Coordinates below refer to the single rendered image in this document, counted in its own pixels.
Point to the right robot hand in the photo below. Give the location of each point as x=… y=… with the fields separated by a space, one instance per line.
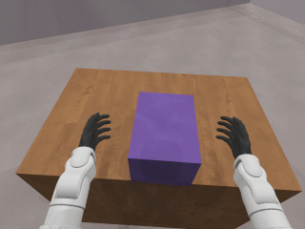
x=238 y=137

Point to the robot right forearm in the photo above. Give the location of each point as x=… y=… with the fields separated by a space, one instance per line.
x=261 y=203

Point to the pedestal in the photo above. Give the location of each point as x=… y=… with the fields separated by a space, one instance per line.
x=213 y=201

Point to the left robot hand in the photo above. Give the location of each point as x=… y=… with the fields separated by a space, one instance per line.
x=90 y=136

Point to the robot left forearm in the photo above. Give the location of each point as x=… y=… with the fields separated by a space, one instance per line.
x=70 y=195

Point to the carton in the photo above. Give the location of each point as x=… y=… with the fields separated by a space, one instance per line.
x=164 y=146

